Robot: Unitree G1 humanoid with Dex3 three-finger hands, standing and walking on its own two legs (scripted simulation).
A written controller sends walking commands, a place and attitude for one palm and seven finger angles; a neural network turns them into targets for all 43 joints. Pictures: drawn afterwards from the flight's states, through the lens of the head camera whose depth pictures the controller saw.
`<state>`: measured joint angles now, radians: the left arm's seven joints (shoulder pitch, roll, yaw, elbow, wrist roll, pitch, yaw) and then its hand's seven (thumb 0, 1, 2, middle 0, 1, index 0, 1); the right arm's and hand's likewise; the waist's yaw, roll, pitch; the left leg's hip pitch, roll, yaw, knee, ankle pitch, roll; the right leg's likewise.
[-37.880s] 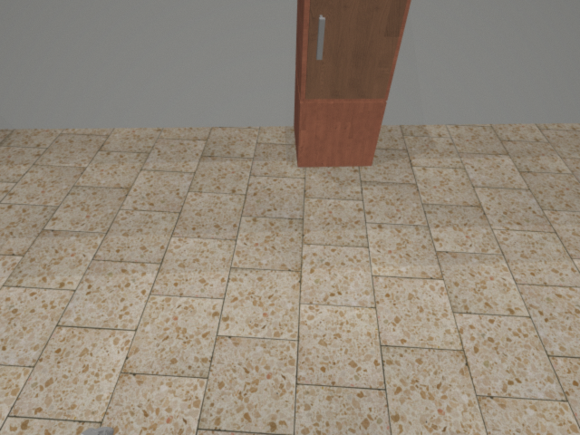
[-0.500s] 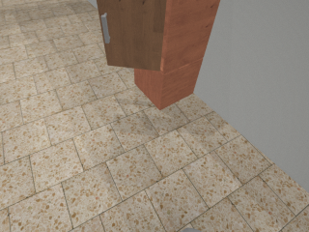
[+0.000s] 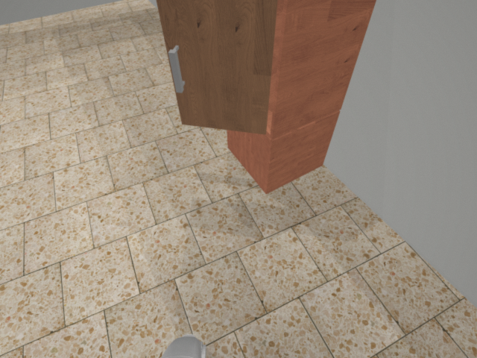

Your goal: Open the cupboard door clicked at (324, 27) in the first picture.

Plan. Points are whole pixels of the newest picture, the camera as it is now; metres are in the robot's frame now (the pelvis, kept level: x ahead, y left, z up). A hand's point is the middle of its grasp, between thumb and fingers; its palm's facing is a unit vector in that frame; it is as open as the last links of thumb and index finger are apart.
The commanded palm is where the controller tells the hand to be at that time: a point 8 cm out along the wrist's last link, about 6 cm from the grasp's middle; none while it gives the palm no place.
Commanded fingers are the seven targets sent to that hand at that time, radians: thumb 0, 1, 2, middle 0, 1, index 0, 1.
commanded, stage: take the last steps up to it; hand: left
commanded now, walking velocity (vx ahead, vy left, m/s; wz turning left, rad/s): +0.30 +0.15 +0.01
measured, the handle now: (178, 69) +1.02 +0.28 -0.08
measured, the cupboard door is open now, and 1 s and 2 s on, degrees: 48 48 48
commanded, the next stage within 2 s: come to a stop and stand still in 0.92 s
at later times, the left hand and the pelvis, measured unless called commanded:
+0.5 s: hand (127, 289) +0.27 +0.27 -0.17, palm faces +0.00 -0.98 -0.20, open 7.4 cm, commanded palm none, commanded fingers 0.00 0.90 0.90 -0.20 -0.30 -0.20 -0.30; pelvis +0.19 +0.08 +0.00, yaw -2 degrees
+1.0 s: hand (142, 259) +0.35 +0.25 -0.18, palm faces +0.04 -0.98 -0.19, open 7.3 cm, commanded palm none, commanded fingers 0.00 0.90 0.90 -0.20 -0.30 -0.20 -0.30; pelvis +0.38 +0.08 +0.00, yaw -2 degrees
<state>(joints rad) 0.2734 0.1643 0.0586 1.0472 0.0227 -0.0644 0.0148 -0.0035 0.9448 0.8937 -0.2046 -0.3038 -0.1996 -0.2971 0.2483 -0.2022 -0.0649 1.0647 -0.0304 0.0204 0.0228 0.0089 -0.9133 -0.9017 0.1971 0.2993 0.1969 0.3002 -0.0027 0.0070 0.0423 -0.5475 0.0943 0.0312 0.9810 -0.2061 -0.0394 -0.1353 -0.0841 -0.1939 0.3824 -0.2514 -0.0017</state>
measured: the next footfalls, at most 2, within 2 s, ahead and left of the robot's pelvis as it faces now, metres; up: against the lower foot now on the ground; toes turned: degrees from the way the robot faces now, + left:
left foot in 0.20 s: +0.20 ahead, +0.18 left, +0.00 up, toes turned +7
right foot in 0.62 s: +0.34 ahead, -0.03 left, +0.00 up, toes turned -11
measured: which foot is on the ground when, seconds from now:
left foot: up 0.00-0.18, down 0.20-0.64, up 0.66-1.00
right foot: down 0.00-0.20, up 0.22-0.60, down 0.62-1.00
